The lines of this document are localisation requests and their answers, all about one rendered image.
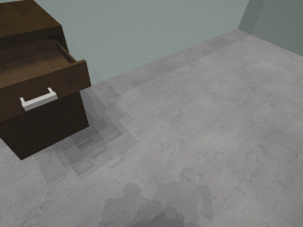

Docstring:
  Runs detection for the handle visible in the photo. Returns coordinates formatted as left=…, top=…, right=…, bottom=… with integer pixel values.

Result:
left=20, top=87, right=58, bottom=111

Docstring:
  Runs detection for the drawer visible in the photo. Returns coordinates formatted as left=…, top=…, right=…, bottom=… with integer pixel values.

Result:
left=0, top=39, right=92, bottom=122

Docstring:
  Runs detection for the cabinet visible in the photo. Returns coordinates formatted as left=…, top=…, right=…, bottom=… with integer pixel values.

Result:
left=0, top=0, right=89, bottom=161

